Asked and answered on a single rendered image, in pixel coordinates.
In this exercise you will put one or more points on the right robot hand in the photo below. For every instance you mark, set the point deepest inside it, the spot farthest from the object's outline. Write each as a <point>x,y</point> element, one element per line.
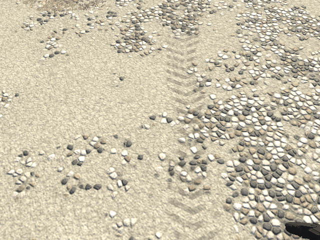
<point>305,230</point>

